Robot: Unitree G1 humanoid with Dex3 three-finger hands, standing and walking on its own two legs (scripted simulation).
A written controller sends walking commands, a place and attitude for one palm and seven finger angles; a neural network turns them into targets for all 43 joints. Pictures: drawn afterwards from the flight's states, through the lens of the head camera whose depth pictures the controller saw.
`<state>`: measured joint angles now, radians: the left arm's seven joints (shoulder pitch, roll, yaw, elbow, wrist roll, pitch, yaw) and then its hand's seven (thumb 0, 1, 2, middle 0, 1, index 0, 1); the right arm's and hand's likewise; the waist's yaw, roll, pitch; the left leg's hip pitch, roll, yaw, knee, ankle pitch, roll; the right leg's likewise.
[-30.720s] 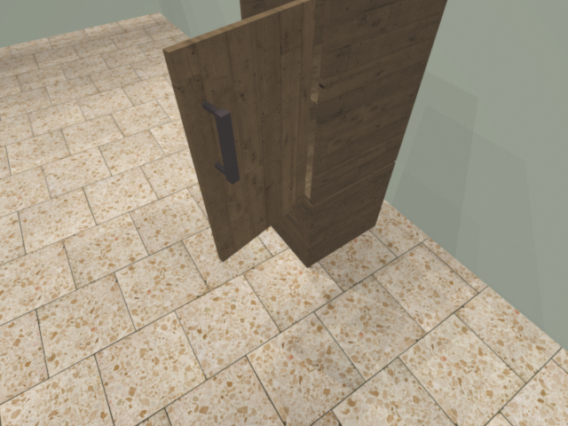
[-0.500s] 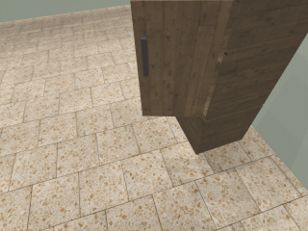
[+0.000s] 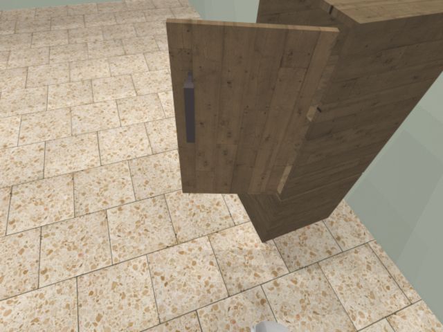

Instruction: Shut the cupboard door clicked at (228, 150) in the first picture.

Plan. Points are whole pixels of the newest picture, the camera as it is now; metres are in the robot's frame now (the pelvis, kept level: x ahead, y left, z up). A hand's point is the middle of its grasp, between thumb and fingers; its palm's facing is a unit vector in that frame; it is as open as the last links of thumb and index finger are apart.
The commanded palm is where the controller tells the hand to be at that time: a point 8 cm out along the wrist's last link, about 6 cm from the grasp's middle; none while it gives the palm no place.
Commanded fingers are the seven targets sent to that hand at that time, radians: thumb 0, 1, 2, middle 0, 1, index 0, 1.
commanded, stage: take the last steps up to it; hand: left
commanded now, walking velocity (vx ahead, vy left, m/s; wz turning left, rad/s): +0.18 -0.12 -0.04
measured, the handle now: (190, 109) +0.57 +0.10 +0.06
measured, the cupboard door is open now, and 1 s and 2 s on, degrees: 69 69 69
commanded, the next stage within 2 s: come to a stop and stand still in 0.08 s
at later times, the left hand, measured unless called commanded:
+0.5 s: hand (172, 307) +0.19 +0.11 -0.15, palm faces +0.04 -0.96 -0.27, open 7.2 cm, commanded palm none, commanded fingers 0.00 0.90 0.90 -0.20 -0.30 -0.20 -0.30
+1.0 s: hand out of the picture +0.09 +0.19 -0.18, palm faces +0.06 -0.97 -0.22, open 7.4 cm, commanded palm none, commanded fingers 0.00 0.90 0.90 -0.20 -0.30 -0.20 -0.30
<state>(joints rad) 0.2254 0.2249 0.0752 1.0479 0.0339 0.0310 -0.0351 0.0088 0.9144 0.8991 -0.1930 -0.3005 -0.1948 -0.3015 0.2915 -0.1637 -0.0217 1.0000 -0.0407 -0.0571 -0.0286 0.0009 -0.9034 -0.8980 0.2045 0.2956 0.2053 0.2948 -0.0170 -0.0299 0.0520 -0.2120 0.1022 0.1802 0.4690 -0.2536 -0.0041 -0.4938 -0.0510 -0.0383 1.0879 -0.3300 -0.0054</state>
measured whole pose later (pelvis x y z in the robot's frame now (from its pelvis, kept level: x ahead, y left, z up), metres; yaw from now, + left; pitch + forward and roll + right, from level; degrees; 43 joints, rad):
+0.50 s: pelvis +0.11 -0.08 +0.00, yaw +0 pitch +1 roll +2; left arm 0.13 0.15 0.04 1.00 0.02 -0.01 0.04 -0.01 0.93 0.90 -0.20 -0.30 -0.20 -0.30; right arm 0.15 -0.24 -0.07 1.00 -0.01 0.08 -0.01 0.00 -0.91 -0.90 0.20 0.30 0.20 0.29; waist 0.01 0.03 0.08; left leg -0.49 -0.02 0.01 1.11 -0.42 -0.08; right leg -0.29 -0.05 -0.11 0.43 -0.16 -0.05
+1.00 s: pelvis +0.08 -0.01 +0.00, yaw -1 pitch +0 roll +1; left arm 0.26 0.22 0.04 1.06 0.02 0.05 0.02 0.00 0.91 0.90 -0.19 -0.30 -0.20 -0.30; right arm 0.21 -0.15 0.00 1.03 -0.01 0.02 -0.03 0.00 -0.92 -0.90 0.21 0.30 0.21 0.30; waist 0.04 -0.06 0.04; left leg -0.20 -0.02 0.05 0.46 -0.26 0.02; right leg -0.24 -0.02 0.01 0.58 -0.31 0.01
